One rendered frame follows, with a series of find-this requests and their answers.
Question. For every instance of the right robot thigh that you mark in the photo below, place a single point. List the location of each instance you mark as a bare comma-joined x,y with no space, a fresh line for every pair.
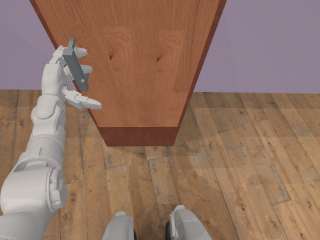
185,225

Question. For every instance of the left robot upper arm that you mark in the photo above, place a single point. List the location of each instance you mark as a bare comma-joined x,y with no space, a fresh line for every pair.
29,200

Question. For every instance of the left robot hand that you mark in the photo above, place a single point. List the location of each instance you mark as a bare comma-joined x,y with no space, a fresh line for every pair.
54,78

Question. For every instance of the left robot forearm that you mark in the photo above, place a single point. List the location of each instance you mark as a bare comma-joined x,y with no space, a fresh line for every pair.
46,144

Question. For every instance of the left robot shin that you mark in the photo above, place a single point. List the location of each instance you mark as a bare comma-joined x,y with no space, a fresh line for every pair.
120,213

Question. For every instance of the handle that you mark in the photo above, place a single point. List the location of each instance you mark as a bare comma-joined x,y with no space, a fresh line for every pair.
74,66

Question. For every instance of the cupboard door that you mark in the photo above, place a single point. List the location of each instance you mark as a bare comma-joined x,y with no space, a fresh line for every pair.
144,54

